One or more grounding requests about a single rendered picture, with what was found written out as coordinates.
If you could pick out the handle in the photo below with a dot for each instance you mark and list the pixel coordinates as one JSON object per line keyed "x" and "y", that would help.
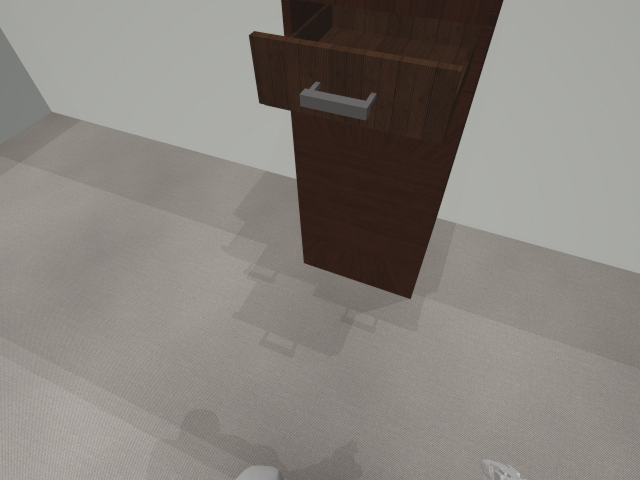
{"x": 336, "y": 104}

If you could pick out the cabinet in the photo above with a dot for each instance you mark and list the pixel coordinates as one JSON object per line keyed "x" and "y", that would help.
{"x": 368, "y": 199}

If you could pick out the drawer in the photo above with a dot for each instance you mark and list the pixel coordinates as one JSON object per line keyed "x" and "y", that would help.
{"x": 417, "y": 66}

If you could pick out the right robot hand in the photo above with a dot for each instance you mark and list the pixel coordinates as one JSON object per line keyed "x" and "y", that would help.
{"x": 497, "y": 471}

